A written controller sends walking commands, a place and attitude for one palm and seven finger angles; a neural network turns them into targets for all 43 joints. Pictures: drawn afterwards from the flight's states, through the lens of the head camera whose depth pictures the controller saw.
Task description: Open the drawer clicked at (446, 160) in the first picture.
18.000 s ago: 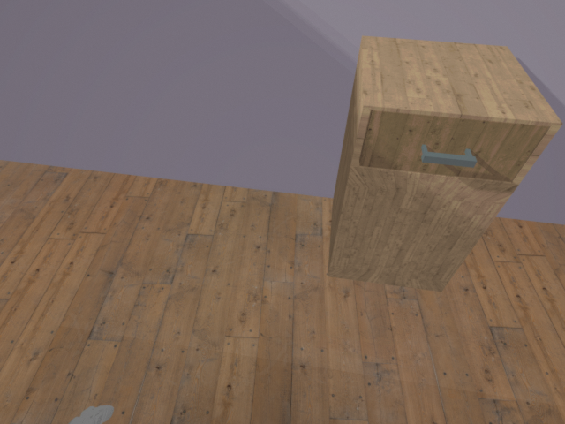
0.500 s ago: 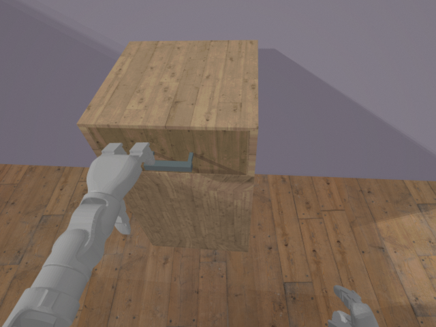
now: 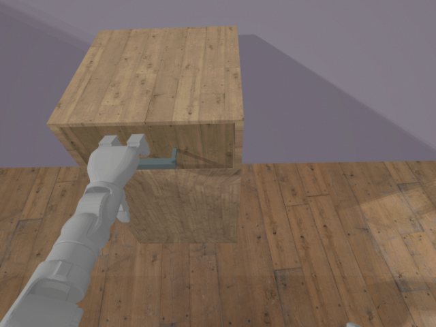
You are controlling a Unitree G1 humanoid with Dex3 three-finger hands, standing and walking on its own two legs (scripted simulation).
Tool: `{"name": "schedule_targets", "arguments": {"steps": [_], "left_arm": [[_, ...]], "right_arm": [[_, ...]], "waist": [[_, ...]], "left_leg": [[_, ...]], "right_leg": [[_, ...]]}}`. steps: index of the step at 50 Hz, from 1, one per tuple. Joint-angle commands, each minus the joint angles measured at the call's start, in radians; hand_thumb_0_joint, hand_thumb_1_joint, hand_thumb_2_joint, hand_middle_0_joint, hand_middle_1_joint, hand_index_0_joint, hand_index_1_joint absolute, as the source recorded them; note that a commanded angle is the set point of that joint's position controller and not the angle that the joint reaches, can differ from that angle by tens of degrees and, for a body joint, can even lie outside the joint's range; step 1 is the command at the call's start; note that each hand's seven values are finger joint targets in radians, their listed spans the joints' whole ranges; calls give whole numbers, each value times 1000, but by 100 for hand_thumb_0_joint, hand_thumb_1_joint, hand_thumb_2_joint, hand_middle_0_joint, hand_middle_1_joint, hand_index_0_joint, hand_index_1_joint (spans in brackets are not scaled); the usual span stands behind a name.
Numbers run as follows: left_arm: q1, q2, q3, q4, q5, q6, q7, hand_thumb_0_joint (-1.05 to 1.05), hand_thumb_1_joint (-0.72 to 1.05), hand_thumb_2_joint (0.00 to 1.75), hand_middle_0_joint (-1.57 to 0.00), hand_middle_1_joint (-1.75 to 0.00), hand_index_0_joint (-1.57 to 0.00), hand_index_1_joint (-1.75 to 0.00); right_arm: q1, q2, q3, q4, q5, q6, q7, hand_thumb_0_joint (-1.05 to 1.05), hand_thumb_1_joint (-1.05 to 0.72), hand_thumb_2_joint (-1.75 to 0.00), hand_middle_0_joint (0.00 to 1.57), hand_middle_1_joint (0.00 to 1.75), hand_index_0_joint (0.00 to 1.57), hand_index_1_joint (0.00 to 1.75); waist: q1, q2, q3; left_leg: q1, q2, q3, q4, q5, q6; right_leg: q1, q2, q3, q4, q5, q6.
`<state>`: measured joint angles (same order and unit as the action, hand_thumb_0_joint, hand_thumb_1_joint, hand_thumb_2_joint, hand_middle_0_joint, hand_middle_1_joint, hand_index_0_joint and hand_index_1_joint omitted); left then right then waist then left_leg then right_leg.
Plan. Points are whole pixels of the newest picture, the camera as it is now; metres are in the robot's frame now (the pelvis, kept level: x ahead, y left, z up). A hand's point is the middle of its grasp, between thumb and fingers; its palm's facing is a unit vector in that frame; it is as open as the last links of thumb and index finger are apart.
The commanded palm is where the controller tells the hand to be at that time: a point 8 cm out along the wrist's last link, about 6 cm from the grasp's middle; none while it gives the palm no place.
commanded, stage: move the hooked fingers above the handle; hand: left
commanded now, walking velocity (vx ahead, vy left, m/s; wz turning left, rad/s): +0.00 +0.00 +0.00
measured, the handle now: (152, 157) +0.51 +0.20 -0.06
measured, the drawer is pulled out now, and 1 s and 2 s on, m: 0.00 0.00 0.00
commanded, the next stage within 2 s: lower the fingers behind the handle in 1.34 s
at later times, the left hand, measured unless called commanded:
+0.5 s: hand (140, 166) +0.44 +0.20 +0.00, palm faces -0.04 -0.03 -1.00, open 13.9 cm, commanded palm +0.43 +0.21 +0.06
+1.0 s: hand (143, 162) +0.46 +0.20 -0.01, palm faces -0.06 -0.03 -1.00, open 13.8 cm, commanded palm +0.44 +0.20 +0.05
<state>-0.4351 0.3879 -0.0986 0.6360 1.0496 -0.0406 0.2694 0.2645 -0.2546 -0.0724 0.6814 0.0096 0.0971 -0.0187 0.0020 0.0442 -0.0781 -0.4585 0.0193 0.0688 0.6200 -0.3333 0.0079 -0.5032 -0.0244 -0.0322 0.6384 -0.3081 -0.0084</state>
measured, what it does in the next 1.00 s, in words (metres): stands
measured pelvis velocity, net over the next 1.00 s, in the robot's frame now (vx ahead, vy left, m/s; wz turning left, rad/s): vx -0.01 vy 0.01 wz -0.02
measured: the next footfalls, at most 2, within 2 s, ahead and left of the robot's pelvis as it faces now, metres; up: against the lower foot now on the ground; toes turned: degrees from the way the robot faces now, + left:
none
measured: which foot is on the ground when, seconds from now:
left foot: down 0.00-1.00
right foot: down 0.00-1.00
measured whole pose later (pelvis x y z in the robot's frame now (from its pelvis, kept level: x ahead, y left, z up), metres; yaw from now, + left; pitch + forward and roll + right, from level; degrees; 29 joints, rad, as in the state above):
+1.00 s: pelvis -0.01 +0.01 -0.02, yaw -1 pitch +18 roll -1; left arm -0.76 0.40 -0.05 1.07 1.10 -0.02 0.39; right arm 0.35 -0.25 -0.07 0.72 -0.02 0.10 0.00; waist -0.10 0.04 -0.13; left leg -0.70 0.03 0.07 0.77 -0.38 0.02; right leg -0.73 -0.01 -0.02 0.74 -0.32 0.00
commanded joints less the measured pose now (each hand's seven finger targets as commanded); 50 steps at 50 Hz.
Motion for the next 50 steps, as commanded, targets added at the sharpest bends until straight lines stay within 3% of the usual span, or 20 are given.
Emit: {"name": "schedule_targets", "arguments": {"steps": [1, 4, 5, 6, 8, 11, 14, 16, 19, 24, 26, 29, 33, 36, 37, 40, 43, 46, 48, 50], "left_arm": [[-440, 218, 103, -142, 10, -1, 71, 0, -50, 30, -30, -120, -30, -120], [-485, 185, 69, -68, 18, 7, 79, 0, -50, 30, -30, -120, -30, -120], [-517, 189, 70, -60, 22, 6, 80, 0, -50, 30, -30, -120, -30, -120], [-515, 220, 97, -51, 28, 5, 84, 0, -50, 30, -30, -120, -30, -120], [-535, 177, 60, -12, 24, 7, 84, 0, -50, 30, -30, -120, -30, -120], [-564, 213, 86, 54, 31, 7, 86, 0, -50, 30, -30, -120, -30, -120], [-582, 195, 77, 65, 36, -4, 95, 0, -50, 30, -30, -120, -30, -120], [-592, 215, 97, 72, 42, -16, 102, 0, -50, 30, -30, -120, -30, -120], [-631, 181, 70, 100, 47, -16, 119, 0, -50, 30, -30, -120, -30, -120], [-675, 227, 108, 155, 57, -4, 152, 0, -50, 30, -30, -120, -30, -120], [-736, 236, 105, 157, 66, 0, 163, 0, -50, 30, -30, -120, -30, -120], [-755, 190, 71, 206, 61, 16, 168, 0, -50, 30, -30, -120, -30, -120], [-797, 199, 69, 242, 63, 24, 162, 0, -50, 30, -30, -120, -30, -120], [-763, 226, 101, 233, 55, 18, 158, 0, -50, 30, -30, -120, -30, -120], [-737, 246, 120, 256, 55, 22, 159, 0, -50, 30, -30, -120, -30, -120], [-750, 234, 105, 276, 53, 30, 160, 0, -50, 30, -30, -120, -30, -120], [-766, 242, 102, 234, 57, 24, 165, 0, -50, 30, -30, -120, -30, -120], [-756, 251, 113, 238, 54, 15, 162, 0, -50, 30, -30, -120, -30, -120], [-736, 228, 94, 253, 48, 15, 160, 0, -50, 30, -30, -120, -30, -120], [-756, 249, 104, 238, 51, 8, 159, 0, -50, 30, -30, -120, -30, -120]], "right_arm": [[13, -122, -40, -102, -1, -34, -4, 0, -90, -90, 20, 30, 20, 30], [21, -121, -37, -95, -1, -32, -3, 0, -90, -90, 20, 30, 20, 30], [25, -124, -38, -93, -5, -33, -4, 0, -90, -90, 20, 30, 20, 30], [34, -124, -40, -93, -5, -32, -5, 0, -90, -90, 20, 30, 20, 30], [40, -121, -38, -92, -5, -30, -3, 0, -90, -90, 20, 30, 20, 30], [57, -129, -36, -87, -7, -28, -6, 0, -90, -90, 20, 30, 20, 30], [73, -124, -41, -87, -13, -28, -3, 0, -90, -90, 20, 30, 20, 30], [90, -126, -45, -83, -16, -28, -2, 0, -90, -90, 20, 30, 20, 30], [106, -127, -49, -69, -19, -28, 5, 0, -90, -90, 20, 30, 20, 30], [132, -134, -53, -53, -24, -28, 9, 0, -90, -90, 20, 30, 20, 30], [142, -138, -54, -44, -27, -28, 10, 0, -90, -90, 20, 30, 20, 30], [158, -136, -56, -36, -29, -30, 14, 0, -90, -90, 20, 30, 20, 30], [179, -144, -56, -27, -32, -32, 13, 0, -90, -90, 20, 30, 20, 30], [187, -146, -55, -36, -35, -28, 15, 0, -90, -90, 20, 30, 20, 30], [189, -148, -53, -32, -36, -25, 15, 0, -90, -90, 20, 30, 20, 30], [187, -150, -50, -31, -31, -21, 12, 0, -90, -90, 20, 30, 20, 30], [187, -151, -51, -37, -30, -22, 10, 0, -90, -90, 20, 30, 20, 30], [193, -152, -51, -34, -31, -21, 9, 0, -90, -90, 20, 30, 20, 30], [185, -151, -49, -36, -28, -21, 8, 0, -90, -90, 20, 30, 20, 30], [181, -152, -47, -37, -29, -21, 6, 0, -90, -90, 20, 30, 20, 30]], "waist": [[-17, -40, -349], [-30, -50, -324], [-36, -47, -338], [-25, -37, -370], [-39, -42, -351], [-48, -80, -350], [-47, -36, -382], [-51, -51, -417], [-70, -34, -396], [-77, -35, -427], [-94, -14, -440], [-109, -11, -433], [-125, -12, -456], [-100, 20, -510], [-94, -2, -497], [-110, -43, -435], [-107, -16, -464], [-106, -29, -470], [-113, -39, -434], [-111, -13, -443]], "left_leg": [[127, -47, -27, -34, 362, 29], [104, -48, -28, -33, 326, 28], [106, -48, -28, -30, 335, 30], [108, -49, -24, -22, 349, 30], [92, -49, -24, -18, 335, 29], [55, -50, -24, -8, 314, 33], [57, -51, -19, 8, 335, 32], [51, -50, -24, 24, 365, 33], [42, -46, -26, 36, 358, 30], [1, -50, -25, 55, 333, 33], [-1, -47, -30, 66, 339, 33], [-9, -46, -30, 75, 326, 32], [-17, -42, -37, 89, 314, 34], [-1, -42, -36, 94, 357, 32], [-19, -41, -35, 94, 355, 33], [-56, -40, -34, 84, 317, 35], [-37, -40, -32, 81, 305, 36], [-26, -36, -39, 80, 314, 36], [-37, -37, -33, 78, 291, 37], [-35, -38, -38, 78, 285, 34]], "right_leg": [[164, 51, 7, -39, 324, -33], [132, 51, 1, -39, 292, -34], [135, 52, 3, -37, 300, -34], [147, 51, 8, -30, 316, -34], [128, 50, 4, -30, 311, -33], [125, 50, 11, -26, 308, -28], [116, 51, 11, -13, 329, -31], [123, 53, 13, 2, 359, -30], [74, 56, 7, 10, 342, -31], [69, 58, 13, 22, 333, -29], [45, 59, 12, 33, 331, -30], [16, 63, 7, 35, 314, -30], [-8, 65, 7, 44, 297, -28], [19, 66, 9, 57, 328, -31], [25, 67, 7, 58, 333, -30], [17, 66, 5, 44, 306, -27], [18, 65, 10, 41, 294, -26], [17, 66, 6, 44, 289, -26], [5, 66, 6, 32, 278, -25], [0, 65, 8, 36, 261, -28]]}}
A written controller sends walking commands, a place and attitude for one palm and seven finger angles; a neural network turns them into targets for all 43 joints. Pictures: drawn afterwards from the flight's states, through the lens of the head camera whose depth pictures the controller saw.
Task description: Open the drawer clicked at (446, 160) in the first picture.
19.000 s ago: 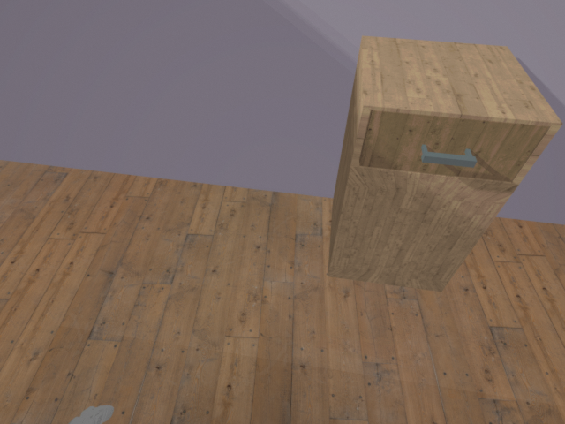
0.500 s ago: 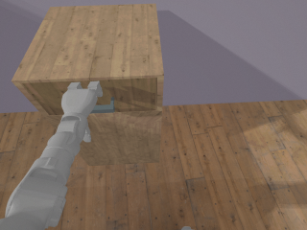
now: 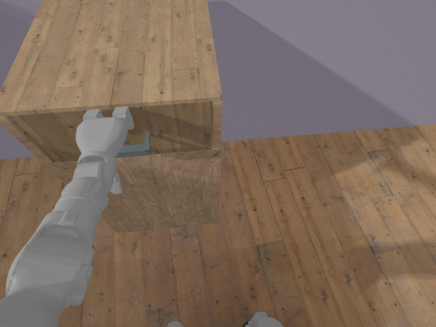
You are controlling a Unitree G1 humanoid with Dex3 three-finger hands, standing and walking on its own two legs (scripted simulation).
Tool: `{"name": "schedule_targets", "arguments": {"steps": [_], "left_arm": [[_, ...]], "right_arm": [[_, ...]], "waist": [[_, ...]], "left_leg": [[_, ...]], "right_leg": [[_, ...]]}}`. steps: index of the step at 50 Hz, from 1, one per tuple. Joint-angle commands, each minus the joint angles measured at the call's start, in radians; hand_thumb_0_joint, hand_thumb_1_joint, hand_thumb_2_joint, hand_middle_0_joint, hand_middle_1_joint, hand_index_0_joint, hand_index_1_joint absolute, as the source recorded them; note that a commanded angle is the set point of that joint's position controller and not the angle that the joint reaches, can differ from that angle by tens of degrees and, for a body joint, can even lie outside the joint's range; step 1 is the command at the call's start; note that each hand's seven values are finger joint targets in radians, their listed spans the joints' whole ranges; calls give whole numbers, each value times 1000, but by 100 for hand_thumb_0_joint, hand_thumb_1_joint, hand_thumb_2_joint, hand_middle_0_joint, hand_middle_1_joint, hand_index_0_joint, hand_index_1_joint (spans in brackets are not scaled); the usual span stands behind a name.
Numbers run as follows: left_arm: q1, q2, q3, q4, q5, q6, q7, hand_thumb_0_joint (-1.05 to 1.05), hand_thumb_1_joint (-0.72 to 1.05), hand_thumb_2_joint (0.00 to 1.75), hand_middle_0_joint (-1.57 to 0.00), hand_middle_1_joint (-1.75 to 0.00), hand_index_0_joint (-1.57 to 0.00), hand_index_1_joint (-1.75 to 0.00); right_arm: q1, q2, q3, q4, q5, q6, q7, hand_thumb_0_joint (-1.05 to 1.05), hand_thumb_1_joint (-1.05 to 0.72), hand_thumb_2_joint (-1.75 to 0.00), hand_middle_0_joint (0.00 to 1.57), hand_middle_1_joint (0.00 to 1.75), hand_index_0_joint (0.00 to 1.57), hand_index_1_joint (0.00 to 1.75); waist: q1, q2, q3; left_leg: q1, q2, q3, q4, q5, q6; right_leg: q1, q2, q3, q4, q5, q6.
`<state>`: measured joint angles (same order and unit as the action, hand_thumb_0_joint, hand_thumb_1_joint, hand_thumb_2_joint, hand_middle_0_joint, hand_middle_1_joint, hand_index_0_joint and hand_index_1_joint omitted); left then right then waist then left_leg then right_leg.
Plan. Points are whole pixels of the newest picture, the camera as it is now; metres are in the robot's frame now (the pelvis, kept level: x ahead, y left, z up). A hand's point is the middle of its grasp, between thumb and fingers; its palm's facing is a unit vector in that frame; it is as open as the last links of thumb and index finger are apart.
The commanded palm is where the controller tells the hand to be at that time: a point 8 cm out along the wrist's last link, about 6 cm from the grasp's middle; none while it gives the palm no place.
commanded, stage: move the hooked fingers above the handle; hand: left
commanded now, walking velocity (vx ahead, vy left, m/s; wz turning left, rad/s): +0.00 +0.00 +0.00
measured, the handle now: (122, 144) +0.51 +0.20 -0.04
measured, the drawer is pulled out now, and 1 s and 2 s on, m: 0.00 0.00 0.00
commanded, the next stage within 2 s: lower the fingers behind the handle in 0.34 s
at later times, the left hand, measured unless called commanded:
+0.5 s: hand (113, 150) +0.46 +0.20 +0.01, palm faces -0.07 -0.02 -1.00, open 13.8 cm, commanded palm +0.45 +0.19 +0.06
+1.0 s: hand (120, 160) +0.46 +0.20 -0.03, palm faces -0.09 -0.02 -1.00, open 13.9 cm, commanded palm +0.45 +0.19 +0.03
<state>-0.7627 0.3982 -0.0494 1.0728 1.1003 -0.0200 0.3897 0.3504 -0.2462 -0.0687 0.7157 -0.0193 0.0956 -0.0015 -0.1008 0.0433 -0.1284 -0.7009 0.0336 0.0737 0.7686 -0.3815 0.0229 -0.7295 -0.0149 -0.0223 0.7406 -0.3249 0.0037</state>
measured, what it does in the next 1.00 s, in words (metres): stands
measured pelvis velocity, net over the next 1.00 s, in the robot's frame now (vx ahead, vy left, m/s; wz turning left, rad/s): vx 0.00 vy -0.01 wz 0.01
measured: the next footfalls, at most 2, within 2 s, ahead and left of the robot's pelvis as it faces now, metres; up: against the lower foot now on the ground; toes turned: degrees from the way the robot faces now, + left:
none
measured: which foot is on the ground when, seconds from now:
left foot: down 0.00-1.00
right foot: down 0.00-1.00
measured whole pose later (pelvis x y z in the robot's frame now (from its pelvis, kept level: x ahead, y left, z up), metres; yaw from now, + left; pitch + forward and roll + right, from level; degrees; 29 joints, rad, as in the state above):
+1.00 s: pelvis +0.00 -0.01 -0.01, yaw +1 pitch +21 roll +0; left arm -0.76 0.39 -0.05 1.11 1.11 0.00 0.43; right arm 0.31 -0.25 -0.07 0.72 -0.03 0.09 -0.01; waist -0.11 0.04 -0.14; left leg -0.79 0.04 0.06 0.84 -0.41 0.01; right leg -0.81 -0.01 -0.04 0.82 -0.36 -0.01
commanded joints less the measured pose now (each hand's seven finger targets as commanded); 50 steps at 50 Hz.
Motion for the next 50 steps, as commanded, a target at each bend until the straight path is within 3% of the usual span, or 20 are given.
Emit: {"name": "schedule_targets", "arguments": {"steps": [1, 3, 10, 12, 16, 17, 21, 22, 24, 26, 28, 30, 32, 34, 37, 39, 42, 43, 44, 50], "left_arm": [[-454, 223, 35, -217, 7, -16, 41, 0, -50, 30, -30, -120, -30, -120], [-452, 190, 19, -209, 5, -17, 47, 0, -50, 30, -30, -120, -30, -120], [-502, 183, 15, -207, 2, -1, 56, 0, -50, 30, -30, -120, -30, -120], [-474, 152, -6, -202, 0, 8, 52, 0, -50, 30, -30, -120, -30, -120], [-483, 146, -12, -203, -8, 12, 43, 0, -50, 30, -30, -120, -30, -120], [-466, 174, 11, -199, -5, 12, 42, 0, -50, 30, -30, -120, -30, -120], [-487, 157, -7, -234, -1, 3, 39, 0, -50, 30, -30, -120, -30, -120], [-453, 134, -16, -227, -2, 3, 37, 0, -50, 30, -30, -120, -30, -120], [-438, 103, -38, -204, -6, 2, 32, 0, -50, 30, -30, -120, -30, -120], [-426, 153, 7, -205, -2, -10, 35, 0, -50, 30, -30, -120, -30, -120], [-394, 143, 8, -215, 5, -17, 45, 0, -50, 30, -30, -120, -30, -120], [-378, 136, 15, -206, 12, -18, 59, 0, -50, 30, -30, -120, -30, -120], [-363, 118, 5, -191, 15, -5, 76, 0, -50, 30, -30, -120, -30, -120], [-410, 154, 24, -199, 24, 4, 97, 0, -50, 30, -30, -120, -30, -120], [-393, 177, 53, -214, 28, 12, 116, 0, -50, 30, -30, -120, -30, -120], [-395, 167, 39, -184, 26, 28, 120, 0, -50, 30, -30, -120, -30, -120], [-404, 218, 66, -160, 19, 38, 113, 0, -50, 30, -30, -120, -30, -120], [-388, 216, 62, -153, 16, 39, 106, 0, -50, 30, -30, -120, -30, -120], [-387, 203, 47, -144, 16, 38, 99, 0, -50, 30, -30, -120, -30, -120], [-397, 188, 37, -152, 15, -23, 70, 0, -50, 30, -30, -120, -30, -120]], "right_arm": [[100, -159, -51, -72, 1, -21, -12, 0, -90, -90, 20, 30, 20, 30], [100, -157, -55, -67, -1, -23, -10, 0, -90, -90, 20, 30, 20, 30], [107, -159, -55, -59, -5, -23, -6, 0, -90, -90, 20, 30, 20, 30], [106, -156, -57, -61, -5, -19, -3, 0, -90, -90, 20, 30, 20, 30], [103, -156, -54, -61, -3, -13, -5, 0, -90, -90, 20, 30, 20, 30], [100, -157, -53, -60, -2, -11, -6, 0, -90, -90, 20, 30, 20, 30], [97, -152, -53, -65, -3, -11, -7, 0, -90, -90, 20, 30, 20, 30], [93, -149, -55, -68, -3, -11, -5, 0, -90, -90, 20, 30, 20, 30], [96, -149, -54, -64, -4, -11, -3, 0, -90, -90, 20, 30, 20, 30], [101, -152, -53, -63, -6, -9, -5, 0, -90, -90, 20, 30, 20, 30], [95, -147, -54, -67, -11, -8, -1, 0, -90, -90, 20, 30, 20, 30], [91, -144, -55, -64, -13, -6, 4, 0, -90, -90, 20, 30, 20, 30], [89, -145, -55, -65, -13, -5, 9, 0, -90, -90, 20, 30, 20, 30], [84, -149, -55, -60, -14, -6, 6, 0, -90, -90, 20, 30, 20, 30], [82, -145, -56, -61, -19, -5, 7, 0, -90, -90, 20, 30, 20, 30], [75, -144, -55, -57, -17, -4, 5, 0, -90, -90, 20, 30, 20, 30], [74, -152, -50, -49, -14, -7, -3, 0, -90, -90, 20, 30, 20, 30], [77, -152, -49, -53, -12, -8, -5, 0, -90, -90, 20, 30, 20, 30], [75, -151, -49, -53, -11, -11, -8, 0, -90, -90, 20, 30, 20, 30], [97, -148, -54, -44, -15, -29, -14, 0, -90, -90, 20, 30, 20, 30]], "waist": [[-15, 7, -400], [-21, 6, -390], [-32, 11, -423], [-28, 9, -430], [-36, -11, -400], [-25, -18, -404], [-26, 12, -409], [-19, 17, -414], [-31, -13, -382], [-17, -18, -405], [-4, 10, -424], [0, 2, -416], [-3, -7, -398], [-17, -28, -397], [1, -3, -467], [-13, -21, -436], [-19, -42, -425], [-13, -38, -436], [-23, -40, -423], [-35, -16, -448]], "left_leg": [[224, -50, -49, -71, 331, 18], [247, -46, -52, -66, 345, 17], [274, -44, -64, -51, 400, 12], [286, -44, -63, -50, 418, 10], [271, -45, -60, -56, 405, 14], [265, -46, -58, -58, 404, 14], [289, -43, -61, -58, 428, 11], [295, -44, -61, -58, 434, 9], [275, -44, -59, -53, 425, 11], [263, -45, -57, -46, 442, 12], [264, -46, -54, -37, 469, 9], [248, -44, -57, -30, 479, 7], [228, -43, -52, -27, 450, 7], [194, -47, -45, -22, 396, 12], [204, -50, -43, -10, 425, 12], [168, -53, -35, -7, 385, 14], [128, -58, -29, -2, 335, 21], [118, -62, -27, -4, 326, 20], [115, -61, -28, -1, 318, 21], [109, -57, -40, 43, 324, 22]], "right_leg": [[205, 56, -6, -64, 264, -40], [180, 59, -11, -64, 260, -41], [174, 59, -18, -50, 290, -42], [179, 60, -19, -51, 303, -41], [190, 60, -18, -61, 311, -39], [206, 59, -14, -60, 317, -39], [198, 58, -17, -57, 322, -42], [198, 59, -19, -56, 320, -42], [186, 60, -20, -59, 323, -41], [207, 58, -15, -46, 348, -41], [205, 58, -15, -34, 365, -43], [198, 58, -19, -23, 364, -46], [180, 61, -21, -20, 348, -44], [187, 57, -12, -21, 337, -41], [214, 56, -8, -4, 368, -42], [212, 55, -5, -7, 360, -38], [223, 50, 8, -13, 347, -32], [237, 49, 9, -11, 345, -32], [221, 49, 8, -13, 339, -31], [160, 49, 7, 21, 327, -34]]}}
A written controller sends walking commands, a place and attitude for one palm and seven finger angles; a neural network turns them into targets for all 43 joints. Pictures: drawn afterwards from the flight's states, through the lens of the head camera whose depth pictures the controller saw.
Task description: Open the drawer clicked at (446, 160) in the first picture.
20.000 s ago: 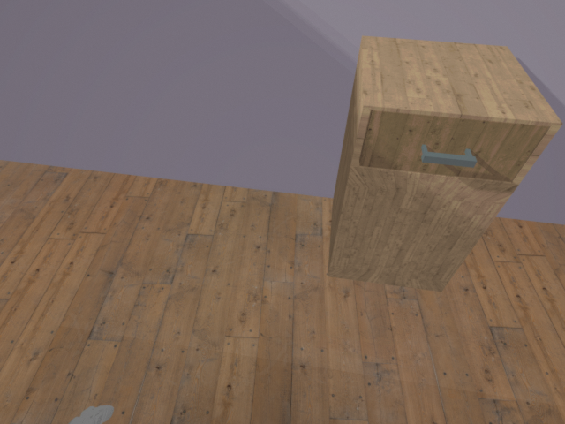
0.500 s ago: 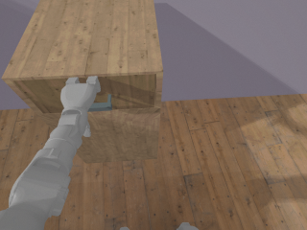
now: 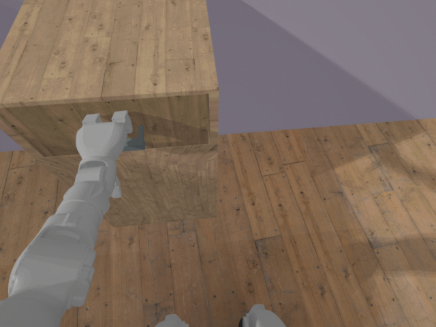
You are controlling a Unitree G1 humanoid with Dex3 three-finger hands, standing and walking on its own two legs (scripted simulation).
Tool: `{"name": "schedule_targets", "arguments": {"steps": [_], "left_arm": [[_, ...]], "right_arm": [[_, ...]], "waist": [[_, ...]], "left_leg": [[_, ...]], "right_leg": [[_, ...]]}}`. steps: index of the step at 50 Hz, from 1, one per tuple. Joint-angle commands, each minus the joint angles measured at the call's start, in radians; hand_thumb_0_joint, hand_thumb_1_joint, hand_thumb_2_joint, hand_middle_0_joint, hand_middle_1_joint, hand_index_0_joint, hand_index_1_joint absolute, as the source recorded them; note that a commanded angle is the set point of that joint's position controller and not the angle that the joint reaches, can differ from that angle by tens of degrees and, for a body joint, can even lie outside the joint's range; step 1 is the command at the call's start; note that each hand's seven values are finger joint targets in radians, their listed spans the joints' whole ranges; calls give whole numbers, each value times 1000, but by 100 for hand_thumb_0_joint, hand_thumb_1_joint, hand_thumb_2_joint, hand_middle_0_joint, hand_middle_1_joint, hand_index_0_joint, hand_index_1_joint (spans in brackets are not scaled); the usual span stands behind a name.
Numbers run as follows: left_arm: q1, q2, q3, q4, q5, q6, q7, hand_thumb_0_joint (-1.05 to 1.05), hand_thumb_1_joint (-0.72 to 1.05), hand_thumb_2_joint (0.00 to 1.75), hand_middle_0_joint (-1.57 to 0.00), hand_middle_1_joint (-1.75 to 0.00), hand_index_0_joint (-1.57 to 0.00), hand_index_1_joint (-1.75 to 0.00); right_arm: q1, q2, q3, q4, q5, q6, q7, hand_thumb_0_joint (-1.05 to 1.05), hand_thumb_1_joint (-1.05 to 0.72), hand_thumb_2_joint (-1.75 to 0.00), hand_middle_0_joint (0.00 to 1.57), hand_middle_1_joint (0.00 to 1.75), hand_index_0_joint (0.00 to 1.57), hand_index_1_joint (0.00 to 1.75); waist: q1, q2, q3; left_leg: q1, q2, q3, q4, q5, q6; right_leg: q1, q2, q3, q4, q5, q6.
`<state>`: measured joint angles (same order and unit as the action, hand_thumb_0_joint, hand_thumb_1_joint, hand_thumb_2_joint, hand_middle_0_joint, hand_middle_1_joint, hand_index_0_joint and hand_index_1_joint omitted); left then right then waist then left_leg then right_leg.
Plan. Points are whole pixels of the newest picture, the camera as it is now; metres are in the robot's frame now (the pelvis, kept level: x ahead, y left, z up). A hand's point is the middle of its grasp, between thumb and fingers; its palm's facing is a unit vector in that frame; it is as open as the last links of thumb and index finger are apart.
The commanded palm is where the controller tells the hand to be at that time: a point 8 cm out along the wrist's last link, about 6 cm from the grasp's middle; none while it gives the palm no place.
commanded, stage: lower the fingers behind the handle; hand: left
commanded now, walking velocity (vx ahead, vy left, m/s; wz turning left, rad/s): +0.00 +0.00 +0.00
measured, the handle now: (115, 138) +0.51 +0.21 -0.03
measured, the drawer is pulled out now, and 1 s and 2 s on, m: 0.00 0.00 0.00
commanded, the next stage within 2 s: close the thumb around the handle in 1.04 s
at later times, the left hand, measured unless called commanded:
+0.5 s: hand (121, 161) +0.46 +0.19 -0.05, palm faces -0.07 -0.02 -1.00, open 13.9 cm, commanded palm +0.45 +0.19 +0.01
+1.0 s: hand (122, 162) +0.46 +0.19 -0.05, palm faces -0.07 -0.02 -1.00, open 13.8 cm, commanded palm +0.45 +0.19 +0.00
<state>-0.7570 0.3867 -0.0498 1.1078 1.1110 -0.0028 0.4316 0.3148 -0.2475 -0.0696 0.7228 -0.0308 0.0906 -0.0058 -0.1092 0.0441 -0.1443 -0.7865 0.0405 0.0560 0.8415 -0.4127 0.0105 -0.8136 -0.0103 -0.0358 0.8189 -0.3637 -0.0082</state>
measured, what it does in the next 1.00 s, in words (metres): stands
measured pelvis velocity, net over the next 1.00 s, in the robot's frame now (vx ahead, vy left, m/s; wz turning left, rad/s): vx -0.02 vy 0.01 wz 0.00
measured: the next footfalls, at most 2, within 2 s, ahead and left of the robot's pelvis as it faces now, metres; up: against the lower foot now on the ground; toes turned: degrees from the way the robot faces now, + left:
none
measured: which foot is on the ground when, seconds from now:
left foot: down 0.00-1.00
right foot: down 0.00-1.00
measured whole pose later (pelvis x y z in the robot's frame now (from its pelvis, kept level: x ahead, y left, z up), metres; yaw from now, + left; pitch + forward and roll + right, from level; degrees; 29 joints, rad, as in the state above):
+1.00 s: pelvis -0.02 +0.01 -0.03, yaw +0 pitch +25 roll -1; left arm -0.83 0.39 -0.05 1.15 1.12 0.01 0.48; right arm 0.32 -0.25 -0.05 0.72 -0.05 0.07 0.00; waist -0.14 0.05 -0.17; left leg -1.00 0.04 0.04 1.04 -0.47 0.02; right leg -1.02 -0.01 -0.04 0.99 -0.41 0.00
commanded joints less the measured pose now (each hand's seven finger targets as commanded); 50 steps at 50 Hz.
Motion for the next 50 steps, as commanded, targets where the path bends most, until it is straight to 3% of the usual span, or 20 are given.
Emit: {"name": "schedule_targets", "arguments": {"steps": [1, 5, 7, 11, 13, 18, 21, 24, 26, 32, 33, 35, 37, 40, 43, 46, 47, 48, 50], "left_arm": [[-406, 205, 38, -186, 8, -49, 31, 0, -50, 30, -30, -120, -30, -120], [-404, 192, 44, -205, 17, -65, 55, 0, -50, 30, -30, -120, -30, -120], [-372, 229, 80, -193, 20, -57, 73, 0, -50, 30, -30, -120, -30, -120], [-436, 179, 38, -205, 26, -33, 101, 0, -50, 30, -30, -120, -30, -120], [-419, 212, 66, -192, 23, -18, 107, 0, -50, 30, -30, -120, -30, -120], [-465, 179, 30, -170, 28, -1, 106, 0, -50, 30, -30, -120, -30, -120], [-472, 176, 30, -165, 23, -3, 101, 0, -50, 30, -30, -120, -30, -120], [-428, 184, 38, -114, 21, 6, 95, 0, -50, 30, -30, -120, -30, -120], [-434, 202, 52, -114, 27, 3, 98, 0, -50, 30, -30, -120, -30, -120], [-425, 153, 23, -92, 30, 23, 110, 0, -50, 30, -30, -120, -30, -120], [-452, 135, 5, -110, 25, 23, 108, 0, -50, 30, -30, -120, -30, -120], [-477, 181, 33, -127, 18, 24, 108, 0, -50, 30, -30, -120, -30, -120], [-458, 158, 12, -95, 17, 39, 101, 0, -50, 30, -30, -120, -30, -120], [-499, 205, 31, -104, 11, 43, 92, 0, -50, 30, -30, -120, -30, -120], [-456, 225, 45, -103, 9, 39, 82, 0, -50, 30, -30, -120, -30, -120], [-465, 201, 29, -124, 7, 20, 77, 0, -50, 30, -30, -120, -30, -120], [-432, 217, 44, -111, 7, 18, 75, 0, -50, 30, -30, -120, -30, -120], [-445, 217, 41, -119, 10, 13, 77, 0, -50, 30, -30, -120, -30, -120], [-441, 214, 44, -138, 9, 1, 78, 0, -50, 30, -30, -120, -30, -120]], "right_arm": [[140, -150, -53, -46, -4, -26, -9, 0, -90, -90, 20, 30, 20, 30], [146, -145, -59, -42, -13, -28, -1, 0, -90, -90, 20, 30, 20, 30], [145, -152, -60, -37, -15, -24, 4, 0, -90, -90, 20, 30, 20, 30], [146, -151, -61, -34, -17, -21, 11, 0, -90, -90, 20, 30, 20, 30], [143, -158, -59, -33, -19, -18, 13, 0, -90, -90, 20, 30, 20, 30], [143, -157, -57, -28, -19, -20, 9, 0, -90, -90, 20, 30, 20, 30], [150, -158, -53, -28, -22, -22, 9, 0, -90, -90, 20, 30, 20, 30], [145, -159, -47, -28, -22, -20, 10, 0, -90, -90, 20, 30, 20, 30], [148, -162, -46, -31, -23, -20, 9, 0, -90, -90, 20, 30, 20, 30], [152, -159, -48, -29, -24, -23, 13, 0, -90, -90, 20, 30, 20, 30], [152, -159, -49, -35, -23, -24, 13, 0, -90, -90, 20, 30, 20, 30], [154, -163, -47, -32, -25, -23, 11, 0, -90, -90, 20, 30, 20, 30], [155, -161, -45, -31, -20, -22, 9, 0, -90, -90, 20, 30, 20, 30], [156, -166, -38, -33, -18, -22, 2, 0, -90, -90, 20, 30, 20, 30], [154, -166, -35, -40, -15, -21, 0, 0, -90, -90, 20, 30, 20, 30], [154, -162, -37, -46, -15, -27, -2, 0, -90, -90, 20, 30, 20, 30], [153, -163, -35, -46, -14, -27, -1, 0, -90, -90, 20, 30, 20, 30], [152, -164, -36, -47, -14, -28, -4, 0, -90, -90, 20, 30, 20, 30], [152, -160, -37, -47, -17, -31, -4, 0, -90, -90, 20, 30, 20, 30]], "waist": [[-26, -7, -423], [-21, 16, -468], [-10, 18, -464], [-37, 28, -469], [-23, 29, -485], [-50, 25, -472], [-45, 37, -494], [-43, 15, -452], [-41, 10, -465], [-48, 3, -456], [-60, 8, -463], [-55, 18, -496], [-59, 12, -467], [-63, -3, -470], [-48, -2, -472], [-52, 20, -471], [-39, 16, -466], [-52, -6, -466], [-41, 25, -478]], "left_leg": [[182, -62, -25, -23, 352, 34], [180, -60, -31, 13, 394, 29], [172, -57, -31, 23, 398, 28], [177, -52, -42, 36, 390, 26], [174, -54, -45, 39, 381, 24], [164, -50, -52, 49, 345, 26], [174, -47, -61, 59, 359, 24], [120, -49, -53, 68, 333, 26], [107, -48, -57, 77, 332, 27], [91, -43, -61, 97, 324, 24], [94, -44, -62, 98, 309, 25], [96, -48, -62, 101, 304, 28], [85, -48, -59, 95, 288, 28], [60, -51, -58, 91, 261, 33], [58, -53, -50, 88, 261, 35], [69, -52, -50, 88, 256, 34], [60, -54, -49, 86, 252, 33], [58, -50, -51, 90, 252, 35], [68, -51, -50, 92, 275, 33]], "right_leg": [[226, 45, 20, -49, 357, -22], [193, 48, 13, -11, 376, -27], [181, 50, 13, -2, 374, -27], [133, 52, 2, 10, 343, -27], [132, 54, 1, 17, 324, -28], [85, 52, -3, 22, 281, -26], [67, 53, -7, 40, 276, -28], [60, 52, -6, 46, 267, -28], [52, 51, -6, 60, 263, -27], [11, 51, -12, 78, 244, -29], [7, 52, -10, 73, 234, -27], [30, 50, -4, 74, 237, -27], [22, 51, -7, 68, 224, -26], [44, 48, -1, 64, 216, -24], [65, 48, 2, 60, 224, -23], [52, 47, 3, 58, 219, -23], [58, 48, 2, 58, 212, -25], [53, 48, 2, 59, 215, -23], [58, 48, 3, 64, 234, -26]]}}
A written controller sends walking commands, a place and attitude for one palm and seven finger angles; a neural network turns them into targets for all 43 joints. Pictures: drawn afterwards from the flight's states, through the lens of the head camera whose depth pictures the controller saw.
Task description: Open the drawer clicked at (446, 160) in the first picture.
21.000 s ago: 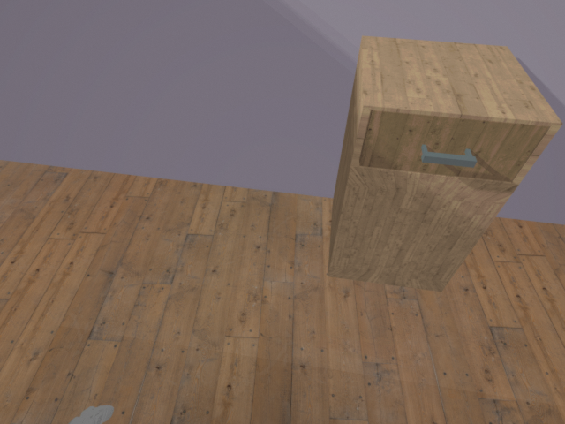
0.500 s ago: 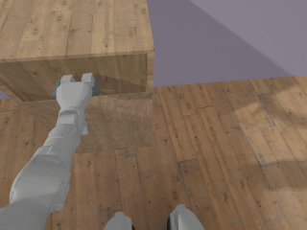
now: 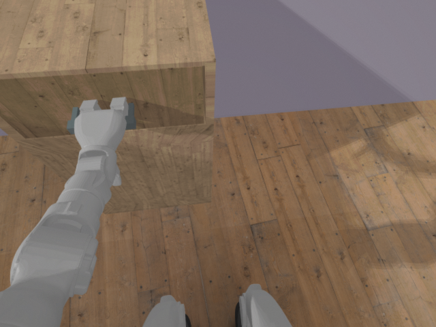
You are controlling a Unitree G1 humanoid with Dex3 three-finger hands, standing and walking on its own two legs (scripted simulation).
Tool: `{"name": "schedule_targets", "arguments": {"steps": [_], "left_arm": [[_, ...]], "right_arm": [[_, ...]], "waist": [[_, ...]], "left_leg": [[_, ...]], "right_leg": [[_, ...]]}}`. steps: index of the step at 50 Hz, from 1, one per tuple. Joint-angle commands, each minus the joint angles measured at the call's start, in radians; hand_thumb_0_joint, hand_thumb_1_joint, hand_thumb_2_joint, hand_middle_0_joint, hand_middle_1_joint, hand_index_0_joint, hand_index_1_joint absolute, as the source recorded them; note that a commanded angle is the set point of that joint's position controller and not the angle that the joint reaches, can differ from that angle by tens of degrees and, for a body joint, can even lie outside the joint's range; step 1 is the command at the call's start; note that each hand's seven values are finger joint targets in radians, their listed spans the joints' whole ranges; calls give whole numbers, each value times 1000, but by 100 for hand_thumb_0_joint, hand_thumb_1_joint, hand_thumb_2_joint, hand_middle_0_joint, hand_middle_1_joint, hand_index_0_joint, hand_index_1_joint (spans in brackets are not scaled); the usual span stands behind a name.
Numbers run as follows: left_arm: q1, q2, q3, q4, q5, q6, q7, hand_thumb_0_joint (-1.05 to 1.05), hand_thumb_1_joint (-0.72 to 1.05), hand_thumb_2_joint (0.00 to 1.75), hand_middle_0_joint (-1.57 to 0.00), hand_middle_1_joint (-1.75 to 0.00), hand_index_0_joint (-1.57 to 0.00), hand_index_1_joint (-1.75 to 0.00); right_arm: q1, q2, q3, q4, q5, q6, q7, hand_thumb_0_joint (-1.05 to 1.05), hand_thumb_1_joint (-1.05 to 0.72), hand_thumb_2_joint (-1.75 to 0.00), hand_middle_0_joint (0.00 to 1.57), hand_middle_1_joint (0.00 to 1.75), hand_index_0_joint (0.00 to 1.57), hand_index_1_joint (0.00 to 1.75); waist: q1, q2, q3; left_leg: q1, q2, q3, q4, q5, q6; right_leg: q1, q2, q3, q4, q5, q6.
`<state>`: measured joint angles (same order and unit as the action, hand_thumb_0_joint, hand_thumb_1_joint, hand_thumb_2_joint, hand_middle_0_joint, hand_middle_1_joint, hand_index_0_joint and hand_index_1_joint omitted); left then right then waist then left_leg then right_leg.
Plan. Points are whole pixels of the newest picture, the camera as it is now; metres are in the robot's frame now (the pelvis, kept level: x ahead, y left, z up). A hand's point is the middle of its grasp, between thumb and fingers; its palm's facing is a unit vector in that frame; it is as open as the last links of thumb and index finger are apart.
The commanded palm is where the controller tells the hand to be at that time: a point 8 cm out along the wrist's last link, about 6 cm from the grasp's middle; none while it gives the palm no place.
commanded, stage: lower the fingers behind the handle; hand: left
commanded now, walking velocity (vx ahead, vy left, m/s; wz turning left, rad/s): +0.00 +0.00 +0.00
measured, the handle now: (103, 117) +0.53 +0.20 +0.00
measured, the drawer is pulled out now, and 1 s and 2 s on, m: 0.00 0.00 0.04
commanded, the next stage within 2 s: close the thumb around the handle in 0.04 s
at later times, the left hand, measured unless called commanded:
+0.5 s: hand (110, 142) +0.48 +0.19 -0.02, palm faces -0.05 -0.02 -1.00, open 10.3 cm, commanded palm +0.46 +0.19 +0.03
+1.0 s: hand (110, 142) +0.48 +0.19 -0.02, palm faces -0.05 -0.01 -1.00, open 5.5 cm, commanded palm +0.46 +0.19 +0.03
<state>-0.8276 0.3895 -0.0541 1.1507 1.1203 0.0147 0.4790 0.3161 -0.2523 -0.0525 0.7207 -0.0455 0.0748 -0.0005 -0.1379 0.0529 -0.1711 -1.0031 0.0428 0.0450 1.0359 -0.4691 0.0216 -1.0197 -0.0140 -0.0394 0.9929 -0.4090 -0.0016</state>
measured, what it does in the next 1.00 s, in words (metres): stands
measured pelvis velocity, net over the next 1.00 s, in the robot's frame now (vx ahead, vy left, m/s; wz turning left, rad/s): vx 0.00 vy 0.00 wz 0.00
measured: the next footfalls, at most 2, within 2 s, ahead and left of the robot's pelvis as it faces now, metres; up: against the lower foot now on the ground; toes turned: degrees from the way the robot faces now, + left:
none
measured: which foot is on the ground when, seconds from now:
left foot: down 0.00-1.00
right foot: down 0.00-1.00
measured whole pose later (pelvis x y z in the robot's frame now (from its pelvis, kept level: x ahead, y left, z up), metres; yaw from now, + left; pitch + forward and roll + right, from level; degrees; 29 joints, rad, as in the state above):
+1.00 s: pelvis +0.00 +0.00 +0.00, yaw +0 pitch +25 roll -1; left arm -0.82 0.39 -0.06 1.13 1.12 0.02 0.49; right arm 0.32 -0.25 -0.05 0.72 -0.04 0.08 0.00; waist -0.13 0.05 -0.17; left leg -1.00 0.04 0.05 1.04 -0.48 0.02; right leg -1.01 -0.01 -0.04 0.99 -0.41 0.00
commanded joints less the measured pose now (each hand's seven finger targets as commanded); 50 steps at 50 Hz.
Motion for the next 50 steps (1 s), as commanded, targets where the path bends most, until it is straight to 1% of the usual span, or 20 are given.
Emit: {"name": "schedule_targets", "arguments": {"steps": [1, 3, 5, 7, 16, 17, 23, 25, 27, 28, 30, 32, 35, 36, 38, 40, 41, 44, 46, 50], "left_arm": [[-350, 198, 42, -163, 0, -16, 31, 0, -50, 30, -30, -120, -30, -120], [-333, 236, 71, -167, 1, -18, 36, 0, -50, 30, -30, -120, -30, -120], [-354, 216, 57, -175, 1, -18, 41, 0, -50, 30, -30, -120, -30, -120], [-327, 233, 74, -178, 1, -16, 47, 0, -50, 30, -30, -120, -30, -120], [-337, 250, 81, -176, -1, -1, 47, 0, 0, 52, -34, -125, -34, -125], [-312, 227, 67, -161, -2, 4, 43, 0, 6, 54, -34, -126, -34, -126], [-363, 221, 52, -168, 4, 3, 42, 0, 40, 68, -36, -130, -36, -130], [-362, 188, 40, -180, -1, 0, 43, 0, 51, 73, -37, -131, -37, -131], [-342, 197, 51, -186, 0, 0, 44, 0, 62, 78, -38, -132, -38, -132], [-330, 187, 44, -170, 4, 4, 44, 0, 68, 80, -38, -133, -38, -133], [-357, 165, 26, -159, -3, 6, 41, 0, 79, 85, -39, -134, -39, -134], [-368, 199, 40, -154, 2, 7, 41, 0, 90, 90, -40, -135, -40, -135], [-372, 187, 36, -153, -6, 9, 37, 0, 90, 90, -40, -135, -40, -135], [-362, 209, 48, -156, -2, 8, 37, 0, 90, 90, -40, -135, -40, -135], [-362, 213, 44, -143, -1, 15, 35, 0, 90, 90, -40, -135, -40, -135], [-365, 197, 39, -151, -5, 11, 33, 0, 90, 90, -40, -135, -40, -135], [-370, 211, 43, -157, -1, 10, 35, 0, 90, 90, -40, -135, -40, -135], [-376, 178, 22, -162, -5, 11, 37, 0, 90, 90, -40, -135, -40, -135], [-368, 208, 46, -168, -6, 7, 35, 0, 90, 90, -40, -135, -40, -135], [-291, 180, 44, -160, -18, 5, 27, 0, 90, 90, -40, -135, -40, -135]], "right_arm": [[156, -156, -55, -45, -1, -15, -7, 0, -90, -90, 20, 30, 20, 30], [151, -159, -53, -45, -1, -14, -7, 0, -90, -90, 20, 30, 20, 30], [150, -156, -54, -43, -2, -15, -7, 0, -90, -90, 20, 30, 20, 30], [150, -158, -58, -43, -3, -14, -5, 0, -90, -90, 20, 30, 20, 30], [148, -162, -55, -37, -1, -7, -6, 0, -90, -90, 20, 30, 20, 30], [145, -158, -55, -41, 0, -7, -5, 0, -90, -90, 20, 30, 20, 30], [151, -161, -55, -37, 1, -7, -8, 0, -90, -90, 20, 30, 20, 30], [153, -157, -58, -39, -2, -8, -5, 0, -90, -90, 20, 30, 20, 30], [155, -158, -59, -39, -3, -5, -1, 0, -90, -90, 20, 30, 20, 30], [149, -157, -60, -41, -2, -3, -2, 0, -90, -90, 20, 30, 20, 30], [148, -155, -56, -37, -1, -5, -2, 0, -90, -90, 20, 30, 20, 30], [152, -160, -56, -35, 1, -6, -4, 0, -90, -90, 20, 30, 20, 30], [152, -159, -55, -38, -1, -7, -5, 0, -90, -90, 20, 30, 20, 30], [157, -161, -54, -40, 1, -6, -5, 0, -90, -90, 20, 30, 20, 30], [151, -160, -51, -39, 2, -4, -7, 0, -90, -90, 20, 30, 20, 30], [150, -160, -53, -40, 0, -5, -6, 0, -90, -90, 20, 30, 20, 30], [152, -160, -53, -40, 1, -6, -7, 0, -90, -90, 20, 30, 20, 30], [155, -158, -54, -40, 1, -7, -5, 0, -90, -90, 20, 30, 20, 30], [156, -160, -54, -40, 1, -6, -4, 0, -90, -90, 20, 30, 20, 30], [145, -156, -53, -49, 2, -5, -2, 0, -90, -90, 20, 30, 20, 30]], "waist": [[-14, 5, -442], [-3, -11, -444], [-12, 0, -438], [0, 0, -465], [-4, -11, -457], [-2, -10, -450], [-16, -4, -435], [-16, 11, -458], [-4, 23, -472], [-10, -9, -454], [-21, 2, -423], [-23, -2, -422], [-25, -7, -434], [-16, -5, -449], [-19, -9, -418], [-21, -7, -435], [-19, 17, -442], [-25, 6, -439], [-17, 8, -461], [4, 0, -445]], "left_leg": [[281, -53, -39, -101, 329, 22], [257, -55, -34, -98, 324, 23], [267, -53, -36, -100, 330, 22], [274, -56, -31, -96, 343, 22], [274, -53, -32, -102, 348, 22], [271, -56, -26, -101, 352, 22], [284, -50, -37, -102, 353, 20], [319, -48, -43, -101, 390, 17], [329, -48, -41, -99, 405, 14], [316, -48, -42, -98, 387, 15], [300, -48, -45, -104, 364, 16], [297, -47, -45, -102, 353, 18], [292, -50, -42, -103, 349, 20], [290, -52, -40, -101, 355, 20], [272, -52, -38, -104, 338, 20], [286, -52, -43, -102, 344, 19], [295, -51, -41, -102, 342, 18], [300, -50, -42, -104, 353, 18], [302, -51, -42, -100, 354, 19], [303, -52, -37, -113, 357, 17]], "right_leg": [[258, 53, 4, -110, 276, -32], [279, 52, 11, -108, 285, -29], [268, 52, 7, -109, 284, -31], [285, 52, 10, -107, 304, -30], [291, 51, 10, -108, 311, -27], [295, 52, 11, -111, 319, -27], [257, 52, 4, -107, 295, -29], [254, 55, -1, -104, 314, -32], [261, 55, -1, -101, 325, -32], [258, 55, -1, -106, 312, -31], [240, 55, -3, -107, 291, -32], [237, 55, -1, -108, 280, -32], [253, 54, 1, -110, 287, -31], [264, 53, 3, -107, 295, -30], [260, 53, 3, -111, 284, -30], [252, 54, 2, -110, 281, -31], [244, 54, 3, -109, 276, -31], [250, 55, -1, -111, 286, -31], [259, 55, 2, -108, 290, -30], [278, 56, 1, -114, 296, -33]]}}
